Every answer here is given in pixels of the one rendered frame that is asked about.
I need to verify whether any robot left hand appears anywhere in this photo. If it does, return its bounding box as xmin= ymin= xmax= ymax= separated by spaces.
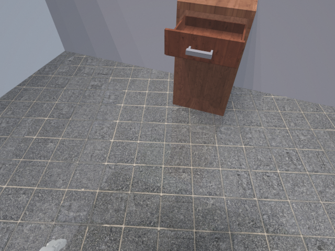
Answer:
xmin=40 ymin=239 xmax=66 ymax=251

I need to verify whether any cabinet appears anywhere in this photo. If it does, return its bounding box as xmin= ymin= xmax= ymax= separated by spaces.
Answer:
xmin=173 ymin=0 xmax=258 ymax=116

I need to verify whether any handle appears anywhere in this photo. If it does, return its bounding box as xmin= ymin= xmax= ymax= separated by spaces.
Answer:
xmin=185 ymin=46 xmax=213 ymax=59

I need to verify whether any drawer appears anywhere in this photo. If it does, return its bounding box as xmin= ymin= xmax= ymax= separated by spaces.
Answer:
xmin=164 ymin=15 xmax=247 ymax=69

